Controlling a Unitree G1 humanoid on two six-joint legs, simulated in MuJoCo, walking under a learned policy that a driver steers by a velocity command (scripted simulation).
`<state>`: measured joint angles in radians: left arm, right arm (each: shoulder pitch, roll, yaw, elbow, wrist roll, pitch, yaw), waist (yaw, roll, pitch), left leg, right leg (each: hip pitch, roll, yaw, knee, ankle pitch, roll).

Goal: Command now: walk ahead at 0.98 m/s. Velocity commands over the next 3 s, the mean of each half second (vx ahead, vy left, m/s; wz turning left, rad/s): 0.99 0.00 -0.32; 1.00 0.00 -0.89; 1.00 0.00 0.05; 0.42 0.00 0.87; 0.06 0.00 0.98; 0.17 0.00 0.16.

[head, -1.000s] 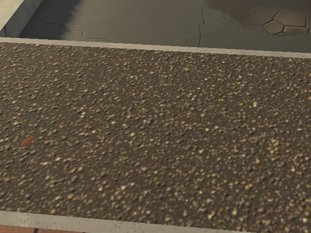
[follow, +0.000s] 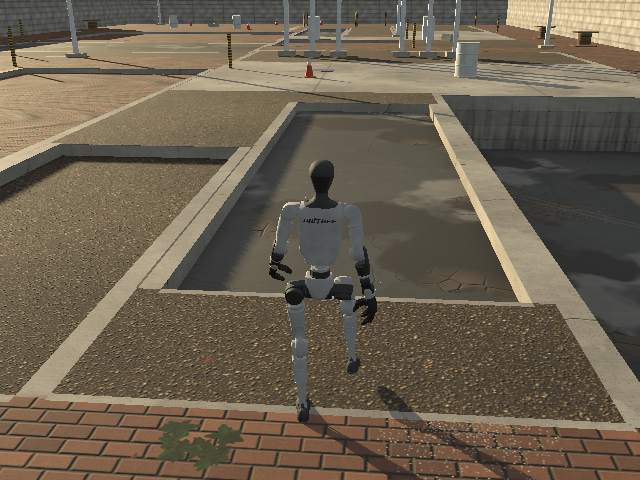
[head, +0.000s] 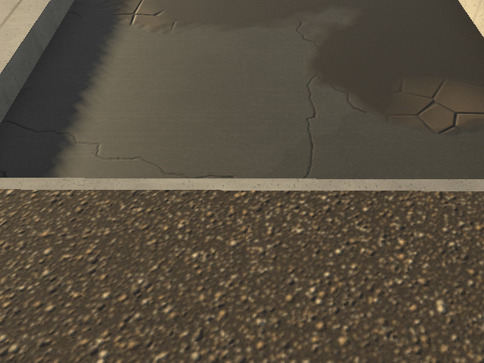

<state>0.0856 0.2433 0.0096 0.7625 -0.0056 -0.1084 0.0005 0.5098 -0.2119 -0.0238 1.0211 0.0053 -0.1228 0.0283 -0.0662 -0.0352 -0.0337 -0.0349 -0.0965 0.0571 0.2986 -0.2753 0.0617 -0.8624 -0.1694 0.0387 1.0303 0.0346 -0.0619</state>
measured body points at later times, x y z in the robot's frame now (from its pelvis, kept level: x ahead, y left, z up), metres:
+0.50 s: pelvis +0.46 -0.05 +0.00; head +0.47 -0.06 +0.45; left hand +0.44 +0.20 -0.13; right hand +0.67 -0.31 -0.05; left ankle +0.67 +0.11 -0.67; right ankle +0.40 -0.13 -0.74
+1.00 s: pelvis +0.86 -0.11 -0.02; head +0.86 -0.14 +0.43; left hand +1.20 -0.07 -0.07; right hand +0.65 -0.32 -0.15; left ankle +0.82 +0.07 -0.74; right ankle +0.95 -0.34 -0.66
